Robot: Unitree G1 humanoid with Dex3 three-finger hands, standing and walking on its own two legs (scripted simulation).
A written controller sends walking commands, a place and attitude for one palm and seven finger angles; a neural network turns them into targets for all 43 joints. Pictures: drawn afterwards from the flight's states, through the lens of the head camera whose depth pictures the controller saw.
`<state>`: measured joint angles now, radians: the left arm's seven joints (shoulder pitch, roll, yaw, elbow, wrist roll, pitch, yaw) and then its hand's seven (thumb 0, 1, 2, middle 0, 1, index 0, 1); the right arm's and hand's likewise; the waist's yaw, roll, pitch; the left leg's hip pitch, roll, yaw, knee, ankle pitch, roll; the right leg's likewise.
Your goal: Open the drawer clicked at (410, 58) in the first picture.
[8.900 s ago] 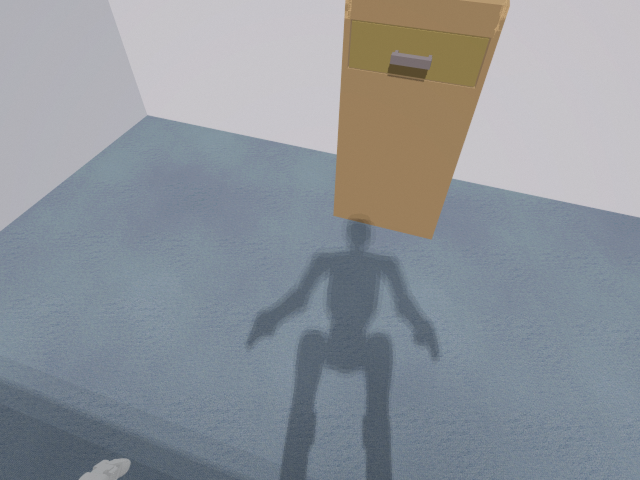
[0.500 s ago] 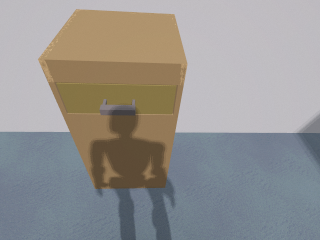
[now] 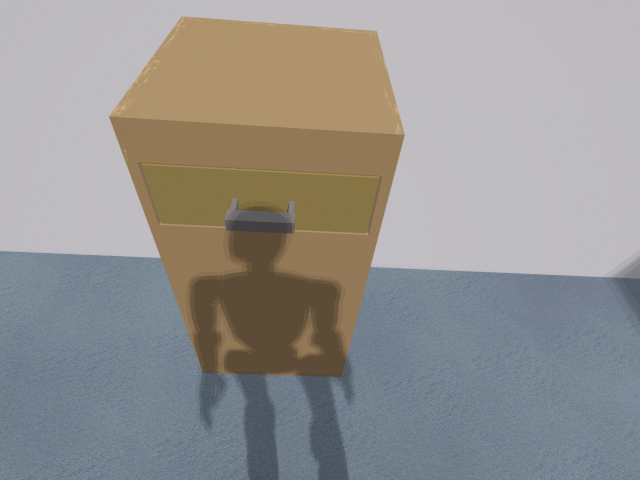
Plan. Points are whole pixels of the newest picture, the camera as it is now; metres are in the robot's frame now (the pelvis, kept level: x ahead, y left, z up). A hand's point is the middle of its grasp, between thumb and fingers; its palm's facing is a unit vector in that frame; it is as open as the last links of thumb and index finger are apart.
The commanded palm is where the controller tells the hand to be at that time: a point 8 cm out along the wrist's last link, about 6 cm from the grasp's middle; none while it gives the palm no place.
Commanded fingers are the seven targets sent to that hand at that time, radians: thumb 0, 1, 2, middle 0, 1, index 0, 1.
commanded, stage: look again from close up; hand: left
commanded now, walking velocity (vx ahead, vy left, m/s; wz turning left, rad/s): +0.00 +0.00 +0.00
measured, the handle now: (262, 213) +0.55 +0.14 -0.01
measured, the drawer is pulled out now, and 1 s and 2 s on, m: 0.00 0.00 0.00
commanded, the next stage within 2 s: raise the hand with hooked fingers in 0.54 s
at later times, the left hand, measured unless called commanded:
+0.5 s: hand out of the picture -0.01 +0.15 -0.18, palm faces +0.01 -0.99 -0.13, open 7.3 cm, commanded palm none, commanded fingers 0.00 0.90 0.90 -0.20 -0.30 -0.20 -0.30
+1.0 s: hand (220, 397) +0.23 +0.15 -0.04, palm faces -0.01 -0.34 -0.94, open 8.2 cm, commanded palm +0.16 +0.19 -0.01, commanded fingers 0.00 0.46 0.71 -0.23 -0.58 -0.23 -0.58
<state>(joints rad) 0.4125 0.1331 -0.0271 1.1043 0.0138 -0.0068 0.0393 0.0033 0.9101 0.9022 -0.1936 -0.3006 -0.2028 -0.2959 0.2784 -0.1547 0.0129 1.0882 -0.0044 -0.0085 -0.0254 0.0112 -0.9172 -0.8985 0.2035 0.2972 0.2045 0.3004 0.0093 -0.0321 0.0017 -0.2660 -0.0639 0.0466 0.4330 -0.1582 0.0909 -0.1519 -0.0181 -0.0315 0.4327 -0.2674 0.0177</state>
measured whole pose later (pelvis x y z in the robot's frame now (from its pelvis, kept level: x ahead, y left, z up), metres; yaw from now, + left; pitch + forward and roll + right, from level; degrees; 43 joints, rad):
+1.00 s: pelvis +0.00 -0.02 -0.03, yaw -4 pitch +5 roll +2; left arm 0.35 0.23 -0.15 0.09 0.89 0.03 0.40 0.01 0.70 0.81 -0.20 -0.45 -0.21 -0.44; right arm 0.14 -0.26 -0.02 0.59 -0.01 -0.04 0.01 0.02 -0.91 -0.90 0.20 0.30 0.20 0.30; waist 0.01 0.05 -0.13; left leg -0.49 -0.05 0.13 0.69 -0.29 0.06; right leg -0.49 0.04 0.03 0.78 -0.38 -0.06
